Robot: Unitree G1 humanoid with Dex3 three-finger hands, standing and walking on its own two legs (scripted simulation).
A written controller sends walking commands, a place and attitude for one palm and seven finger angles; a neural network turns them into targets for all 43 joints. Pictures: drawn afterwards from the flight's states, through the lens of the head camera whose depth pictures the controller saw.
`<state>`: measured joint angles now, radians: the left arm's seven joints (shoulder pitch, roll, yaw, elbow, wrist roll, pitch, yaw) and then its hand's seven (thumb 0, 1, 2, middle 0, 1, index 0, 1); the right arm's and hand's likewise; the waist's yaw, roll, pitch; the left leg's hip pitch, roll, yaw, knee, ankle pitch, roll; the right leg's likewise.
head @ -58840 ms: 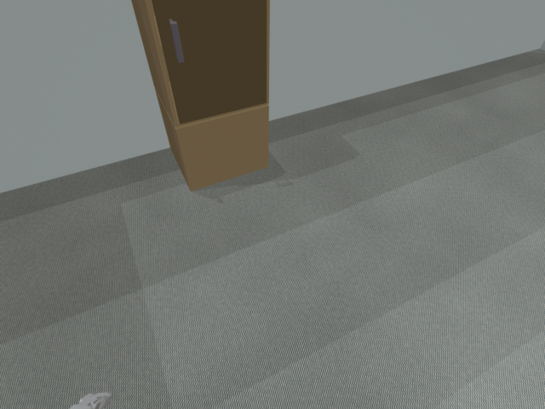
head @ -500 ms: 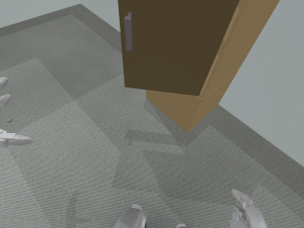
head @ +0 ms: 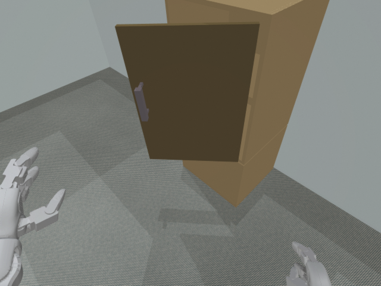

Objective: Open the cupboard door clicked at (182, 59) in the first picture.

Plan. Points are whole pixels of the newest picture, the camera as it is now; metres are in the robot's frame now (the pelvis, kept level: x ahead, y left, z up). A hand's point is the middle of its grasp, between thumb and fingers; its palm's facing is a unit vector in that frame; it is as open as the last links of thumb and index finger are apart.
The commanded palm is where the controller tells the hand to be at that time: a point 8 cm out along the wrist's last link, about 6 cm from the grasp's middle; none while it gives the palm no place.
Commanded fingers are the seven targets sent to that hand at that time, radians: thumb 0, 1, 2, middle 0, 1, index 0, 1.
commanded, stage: draw the hand back to the body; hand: left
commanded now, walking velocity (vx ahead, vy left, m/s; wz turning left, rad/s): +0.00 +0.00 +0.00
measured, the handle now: (143, 101) +0.70 +0.24 +0.00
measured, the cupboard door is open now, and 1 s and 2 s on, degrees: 41 41 41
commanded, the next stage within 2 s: step back with the hand held close in 0.44 s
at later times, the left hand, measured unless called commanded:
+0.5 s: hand (53, 214) +0.19 +0.24 +0.15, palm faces +0.39 -0.83 -0.39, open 7.5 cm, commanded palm +0.15 +0.28 +0.17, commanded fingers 0.00 0.90 0.90 -0.20 -0.30 -0.20 -0.30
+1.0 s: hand (8, 227) +0.16 +0.29 +0.15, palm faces +0.30 -0.81 -0.50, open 7.4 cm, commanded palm +0.10 +0.33 +0.18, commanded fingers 0.00 0.90 0.90 -0.20 -0.30 -0.20 -0.30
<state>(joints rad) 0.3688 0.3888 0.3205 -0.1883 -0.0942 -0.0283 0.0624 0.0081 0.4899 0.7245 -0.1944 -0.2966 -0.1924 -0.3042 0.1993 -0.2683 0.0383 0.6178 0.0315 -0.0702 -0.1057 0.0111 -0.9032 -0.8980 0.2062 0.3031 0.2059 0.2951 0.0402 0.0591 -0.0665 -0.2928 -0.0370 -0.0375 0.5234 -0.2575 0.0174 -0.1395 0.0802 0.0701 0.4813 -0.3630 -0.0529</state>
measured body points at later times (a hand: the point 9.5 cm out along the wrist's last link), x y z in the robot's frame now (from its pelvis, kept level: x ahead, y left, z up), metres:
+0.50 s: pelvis -0.01 -0.02 +0.01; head -0.03 -0.05 +0.45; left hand +0.16 +0.28 +0.17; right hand +0.17 -0.24 -0.09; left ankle +0.01 +0.11 -0.73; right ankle -0.07 -0.09 -0.73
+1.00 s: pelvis -0.05 +0.04 +0.01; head -0.05 +0.04 +0.46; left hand +0.14 +0.33 +0.18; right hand +0.12 -0.21 -0.07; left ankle +0.01 +0.11 -0.73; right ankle -0.07 -0.09 -0.73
